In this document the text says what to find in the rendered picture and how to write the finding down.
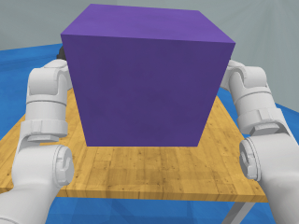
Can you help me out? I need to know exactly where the table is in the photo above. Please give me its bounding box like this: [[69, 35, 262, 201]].
[[0, 88, 268, 224]]

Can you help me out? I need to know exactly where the right robot upper arm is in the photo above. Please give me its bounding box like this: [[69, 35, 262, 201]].
[[239, 133, 299, 224]]

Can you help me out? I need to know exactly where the carton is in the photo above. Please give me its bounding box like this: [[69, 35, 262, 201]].
[[60, 4, 235, 147]]

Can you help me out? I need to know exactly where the robot left forearm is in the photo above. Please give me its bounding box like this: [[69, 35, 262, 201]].
[[11, 59, 73, 186]]

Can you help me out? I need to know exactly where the left robot hand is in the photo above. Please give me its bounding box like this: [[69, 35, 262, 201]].
[[56, 46, 66, 61]]

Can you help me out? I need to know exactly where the robot right forearm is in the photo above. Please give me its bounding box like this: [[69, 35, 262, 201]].
[[220, 60, 299, 150]]

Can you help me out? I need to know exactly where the left robot upper arm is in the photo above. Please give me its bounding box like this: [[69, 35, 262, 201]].
[[0, 144, 75, 224]]

